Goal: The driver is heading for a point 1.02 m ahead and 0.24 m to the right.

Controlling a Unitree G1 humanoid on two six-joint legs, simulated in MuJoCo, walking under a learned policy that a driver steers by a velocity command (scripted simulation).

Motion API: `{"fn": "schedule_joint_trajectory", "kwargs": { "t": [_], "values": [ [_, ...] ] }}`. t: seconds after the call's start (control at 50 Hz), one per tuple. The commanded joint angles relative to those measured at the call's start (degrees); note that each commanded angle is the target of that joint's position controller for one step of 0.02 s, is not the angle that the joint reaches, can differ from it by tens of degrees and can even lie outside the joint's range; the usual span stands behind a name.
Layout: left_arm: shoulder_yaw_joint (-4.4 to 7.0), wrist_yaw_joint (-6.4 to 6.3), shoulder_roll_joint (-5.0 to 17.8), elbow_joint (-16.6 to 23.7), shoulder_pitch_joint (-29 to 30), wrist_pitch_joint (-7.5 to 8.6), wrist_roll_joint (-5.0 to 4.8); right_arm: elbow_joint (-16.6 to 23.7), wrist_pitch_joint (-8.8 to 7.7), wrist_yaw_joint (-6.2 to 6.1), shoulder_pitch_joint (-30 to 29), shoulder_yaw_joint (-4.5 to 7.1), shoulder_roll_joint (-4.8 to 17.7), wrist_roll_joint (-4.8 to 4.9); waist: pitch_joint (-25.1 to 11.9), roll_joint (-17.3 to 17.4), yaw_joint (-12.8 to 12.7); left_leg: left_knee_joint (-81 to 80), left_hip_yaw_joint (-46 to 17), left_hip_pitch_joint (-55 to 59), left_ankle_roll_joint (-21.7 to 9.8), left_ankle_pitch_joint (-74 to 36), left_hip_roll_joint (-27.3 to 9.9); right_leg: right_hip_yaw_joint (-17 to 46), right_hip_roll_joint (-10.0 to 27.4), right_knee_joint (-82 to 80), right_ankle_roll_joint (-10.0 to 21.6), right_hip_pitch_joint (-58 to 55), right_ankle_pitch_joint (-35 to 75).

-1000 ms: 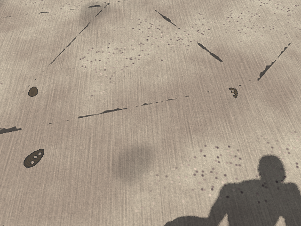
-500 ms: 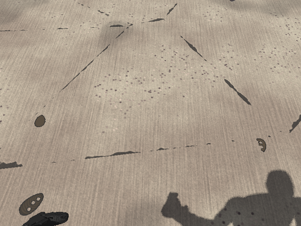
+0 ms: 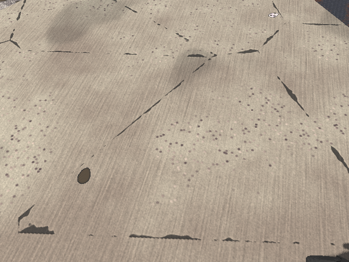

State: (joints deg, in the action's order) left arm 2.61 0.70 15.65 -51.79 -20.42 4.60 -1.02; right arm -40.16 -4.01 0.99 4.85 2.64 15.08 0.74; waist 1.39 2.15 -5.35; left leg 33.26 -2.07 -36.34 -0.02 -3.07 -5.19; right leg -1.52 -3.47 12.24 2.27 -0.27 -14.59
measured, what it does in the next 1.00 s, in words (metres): walks ahead, turning right: left foot, then right foot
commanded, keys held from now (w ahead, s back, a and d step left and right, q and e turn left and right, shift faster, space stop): w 0.40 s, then w+e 0.60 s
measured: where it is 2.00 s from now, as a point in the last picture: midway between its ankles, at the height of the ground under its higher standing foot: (246, 154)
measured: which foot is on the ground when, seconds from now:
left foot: up 0.00-0.10, down 0.12-0.66, up 0.68-1.00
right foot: down 0.00-0.14, up 0.16-0.62, down 0.64-1.00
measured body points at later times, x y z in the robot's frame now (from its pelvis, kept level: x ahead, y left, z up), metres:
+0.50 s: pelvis +0.29 +0.04 +0.00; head +0.31 +0.04 +0.45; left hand +0.48 +0.28 -0.10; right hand +0.30 -0.25 -0.12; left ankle +0.21 +0.14 -0.74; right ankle +0.47 -0.13 -0.69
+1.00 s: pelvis +0.57 -0.04 +0.00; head +0.60 -0.07 +0.45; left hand +0.68 +0.23 -0.11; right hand +0.71 -0.34 -0.09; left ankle +0.80 +0.09 -0.69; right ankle +0.50 -0.11 -0.74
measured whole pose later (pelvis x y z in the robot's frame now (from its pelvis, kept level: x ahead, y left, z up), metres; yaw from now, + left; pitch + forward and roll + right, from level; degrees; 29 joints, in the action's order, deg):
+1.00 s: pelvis +0.57 -0.04 +0.00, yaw -16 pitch +2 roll +0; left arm 3.7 -0.5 16.1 -45.0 -19.9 2.8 -1.2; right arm -41.5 -5.7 0.2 3.0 2.8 16.5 -0.3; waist 1.4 1.8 -4.4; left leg 33.7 -6.2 -36.4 3.1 -2.2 -3.5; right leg 8.0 -6.3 19.3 4.5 7.4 -13.4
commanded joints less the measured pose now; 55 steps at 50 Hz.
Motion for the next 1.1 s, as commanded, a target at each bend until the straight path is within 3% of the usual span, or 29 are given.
{"fn": "schedule_joint_trajectory", "kwargs": {
  "t": [0.02,0.06,0.1,0.12,0.14,0.16,0.18,0.2,0.22,0.26,0.3,0.32,0.34,0.46,0.56,0.6,0.62,0.64,0.66,0.68,0.7,0.72,0.74,0.76,0.8,0.84,0.94,1.04,1.1],
  "values": [
    [2.23,-0.50,10.00,1.08,-2.40,-0.46,-0.33,6.15,-1.34,0.95,-7.55,0.64,3.65,0.31,2.43,-5.81,0.19,-3.66,1.25,0.13,-1.32,1.42,1.79,7.59,16.90,-1.08,8.13,-1.32,21.06],
    [2.57,-0.83,10.97,0.74,-1.95,-1.11,-0.32,6.09,-1.55,1.33,-5.87,1.12,5.05,0.22,1.04,-6.75,2.16,-5.19,1.90,3.70,-2.87,5.81,2.96,7.63,17.89,2.71,7.06,-4.20,28.83],
    [2.42,-1.09,11.04,1.12,-0.05,-1.64,-0.25,2.73,-1.57,0.89,5.99,3.05,8.72,-0.16,-6.56,-6.60,8.96,-7.32,4.51,21.52,-5.83,5.35,5.65,4.47,14.73,16.34,4.86,-1.88,43.86],
    [1.43,-1.23,8.99,2.55,0.52,-1.48,0.76,0.51,-1.37,0.25,16.39,4.22,12.17,-0.83,-14.73,-3.50,13.16,-3.92,-2.86,39.30,-9.23,2.35,-1.65,2.60,12.05,31.18,2.94,8.71,33.79],
    [-0.74,-0.72,2.25,3.52,-6.61,-0.24,1.03,-0.76,-0.95,0.17,20.88,5.38,17.28,-1.07,-22.92,10.66,10.76,-6.77,-28.99,61.12,-18.59,12.57,-15.70,0.54,1.99,53.61,-1.17,33.04,1.88],
    [0.01,-0.25,5.81,2.47,-4.70,1.01,0.31,-0.89,-0.65,0.18,22.06,4.04,12.19,-0.41,-24.77,10.32,12.38,-13.26,-39.03,61.28,-18.82,18.80,-17.25,8.17,1.81,60.36,-0.60,40.15,-18.68],
    [1.16,0.17,9.66,4.50,0.89,1.66,-1.24,-0.66,-0.62,0.06,17.70,3.05,10.01,-0.23,-15.02,6.98,11.84,-14.87,-30.83,53.69,-16.05,20.63,-15.17,7.88,5.13,62.59,0.10,44.64,-15.48],
    [1.05,0.13,9.29,5.46,4.51,1.85,-1.29,-0.09,-0.56,-0.01,13.41,2.61,9.06,-0.33,-9.16,3.18,10.17,-16.60,-23.98,44.75,-14.64,17.11,-12.86,5.89,7.95,60.12,0.16,43.91,-10.15],
    [1.18,-0.05,8.57,5.67,6.12,1.65,-0.26,0.06,-0.60,0.23,10.33,2.14,7.61,-0.80,-4.75,0.39,8.46,-19.13,-19.43,36.97,-14.07,13.33,-10.72,5.10,9.56,56.67,-0.19,42.15,-6.56],
    [1.19,-0.17,6.82,4.85,3.31,0.38,0.17,-0.01,-1.29,0.51,7.41,1.81,6.25,-1.15,-3.23,3.14,4.97,-22.63,-14.26,28.54,-13.94,7.53,-8.31,5.61,11.66,52.60,-1.21,35.50,-2.98],
    [1.14,-0.66,5.33,4.38,3.46,-0.94,0.54,-1.02,-1.98,0.58,7.47,1.75,5.64,-0.85,-2.29,1.42,4.13,-24.71,-9.32,25.91,-13.24,4.68,-5.89,4.71,11.73,50.52,-1.72,35.05,0.30],
    [0.83,-0.66,4.55,5.31,4.23,-1.12,0.59,-1.61,-2.16,0.36,7.78,2.29,8.23,-0.85,-1.67,3.70,3.47,-25.60,-8.75,24.92,-14.63,2.49,-7.64,4.77,12.03,47.43,-2.67,36.39,2.51],
    [0.81,-0.68,4.95,5.98,6.67,-1.08,1.14,-2.25,-2.31,0.18,9.04,2.31,7.78,-0.56,-0.29,2.00,4.56,-25.91,-6.86,25.18,-14.52,-1.64,-6.85,4.69,12.36,44.41,-3.33,37.82,4.93],
    [-0.13,0.74,3.19,8.68,17.70,-0.10,0.30,-5.47,-1.58,-0.88,13.44,2.85,10.45,-0.38,1.13,0.59,8.45,-27.12,0.23,28.65,-11.50,3.02,-5.87,2.04,9.46,24.13,-2.91,34.79,21.39],
    [0.18,2.17,4.64,11.84,21.82,-0.23,-0.11,-8.30,-0.27,-1.37,15.30,3.43,10.91,-0.01,2.45,0.70,8.87,-22.78,2.49,40.28,-9.24,-1.42,-10.39,3.00,7.98,19.89,0.79,38.22,13.84],
    [1.00,2.49,6.16,11.75,18.30,-0.27,0.20,-8.10,0.51,-1.82,13.78,3.75,11.82,0.01,-0.33,2.05,6.49,-16.00,4.59,42.44,-7.53,-17.47,-10.16,0.09,5.25,19.50,2.67,32.15,8.71],
    [2.12,2.40,7.69,10.28,12.04,-0.35,0.32,-7.71,1.10,-2.16,12.61,3.73,11.97,-0.07,-4.20,1.90,2.97,-7.34,7.01,41.32,-6.05,-26.74,-8.47,-2.15,2.75,18.22,3.97,23.25,9.02],
    [3.98,1.93,11.14,7.89,3.22,-0.55,0.15,-6.84,1.48,-2.75,13.32,3.15,10.73,-0.64,-9.61,-0.23,-0.35,5.42,9.56,35.02,-3.88,-25.83,-5.61,-0.07,2.26,18.20,5.88,9.61,10.59],
    [5.92,1.28,18.20,7.44,-3.65,-0.92,0.22,-4.38,0.43,-2.42,18.60,1.31,6.13,-1.99,-17.51,-11.65,0.37,28.13,10.56,11.98,0.12,-4.28,0.97,23.71,15.93,18.60,15.00,-13.78,8.08],
    [5.24,1.49,16.43,7.49,-4.52,-0.87,-0.84,-4.38,-1.48,-1.63,18.14,0.15,3.86,-1.95,-22.94,-16.32,0.57,40.41,1.69,-2.86,1.62,34.88,9.53,48.10,22.91,6.62,20.97,-22.75,-2.86],
    [3.93,1.40,12.41,7.88,-3.39,-0.68,-0.38,-3.54,-3.10,-0.68,13.28,1.44,8.88,0.43,-17.94,-12.02,-1.08,44.11,-4.14,-9.09,-0.14,33.18,5.47,43.44,21.52,4.60,17.66,-20.02,-7.48],
    [3.51,1.16,10.74,8.78,-0.03,-0.53,0.10,-1.99,-3.97,-0.48,8.64,1.37,9.32,1.34,-11.45,-8.28,-0.49,41.92,-3.20,-10.20,-1.33,28.32,2.99,36.02,19.39,4.41,15.48,-12.35,-4.79],
    [3.08,1.07,9.64,9.60,3.19,-0.55,0.46,-1.60,-4.27,-0.80,6.77,1.42,9.01,0.24,-6.82,-3.74,1.36,37.25,-2.67,-8.31,-1.40,24.79,1.09,30.90,17.62,3.36,14.55,-3.75,0.17],
    [2.63,0.90,8.27,10.48,5.73,-0.44,0.90,-1.52,-3.98,-1.21,6.73,1.91,9.43,-0.84,-4.94,-4.00,3.51,32.39,-2.99,-3.82,-1.03,22.39,-0.62,27.28,16.04,2.40,13.93,2.96,6.38],
    [2.55,0.53,7.87,11.59,7.61,-0.59,1.08,-1.44,-2.89,-1.27,8.10,2.04,8.28,-1.57,-4.33,-5.39,5.90,27.73,-2.81,0.80,0.27,20.87,-1.00,23.94,13.93,0.47,14.17,8.88,12.33],
    [3.09,-0.18,9.65,11.70,6.82,-0.42,0.82,-0.85,-1.92,-1.58,7.28,1.75,6.94,-1.59,-3.01,-6.20,6.22,22.73,-1.73,1.17,2.03,17.40,-0.46,21.17,13.27,-0.92,14.85,12.84,15.73],
    [3.62,-1.50,10.39,10.54,2.13,-0.92,-0.18,2.23,-2.29,-1.09,-3.57,0.91,4.64,-1.32,-1.12,-6.02,2.29,2.21,-1.04,5.50,3.59,-0.92,3.24,16.13,8.55,-0.03,10.40,15.74,12.98],
    [3.69,-1.97,9.79,9.32,-1.74,-2.00,-0.60,4.21,-3.23,0.00,-8.29,1.41,6.58,-0.34,-0.89,-7.06,1.18,-5.91,-3.02,8.14,2.45,0.18,5.19,22.67,10.76,5.43,9.11,9.28,9.25],
    [3.77,-2.12,9.47,9.92,-0.34,-2.61,-0.26,2.98,-4.04,0.04,-2.78,2.40,8.56,-0.28,-2.43,-9.11,4.76,-9.12,-2.09,15.99,-0.25,5.71,5.43,25.74,10.80,11.74,7.43,7.21,13.22]
  ]
}}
